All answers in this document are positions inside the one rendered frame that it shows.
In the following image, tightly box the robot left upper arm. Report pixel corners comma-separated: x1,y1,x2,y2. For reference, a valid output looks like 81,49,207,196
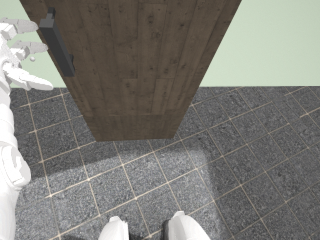
0,145,31,240

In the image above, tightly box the left robot forearm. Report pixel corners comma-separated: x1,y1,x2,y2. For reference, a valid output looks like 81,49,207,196
0,76,18,149

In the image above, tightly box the right robot shin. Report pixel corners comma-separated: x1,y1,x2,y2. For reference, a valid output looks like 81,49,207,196
168,211,185,240

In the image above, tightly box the cupboard door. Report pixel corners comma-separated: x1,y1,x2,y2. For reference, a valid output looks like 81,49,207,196
26,0,237,117

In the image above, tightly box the right robot thigh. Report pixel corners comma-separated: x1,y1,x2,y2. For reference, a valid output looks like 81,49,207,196
168,215,210,240

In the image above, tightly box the left robot hand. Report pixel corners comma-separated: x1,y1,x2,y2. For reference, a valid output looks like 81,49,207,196
0,17,54,91

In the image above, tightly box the handle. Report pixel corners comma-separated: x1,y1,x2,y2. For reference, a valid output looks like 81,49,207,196
39,7,75,77

